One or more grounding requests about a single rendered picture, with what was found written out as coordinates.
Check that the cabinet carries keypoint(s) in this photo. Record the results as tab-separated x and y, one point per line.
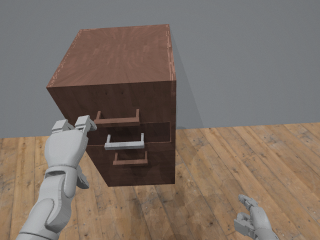
122	72

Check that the left robot forearm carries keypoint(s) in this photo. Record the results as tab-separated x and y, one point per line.
52	211

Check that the robot right hand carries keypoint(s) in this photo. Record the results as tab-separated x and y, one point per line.
248	224

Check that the robot left hand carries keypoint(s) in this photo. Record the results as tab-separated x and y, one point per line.
66	145

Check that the handle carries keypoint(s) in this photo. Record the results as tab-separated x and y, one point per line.
117	122
124	145
129	163

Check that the right robot forearm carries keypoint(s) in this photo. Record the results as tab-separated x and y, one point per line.
264	234

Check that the drawer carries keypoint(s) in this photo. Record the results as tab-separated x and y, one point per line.
153	132

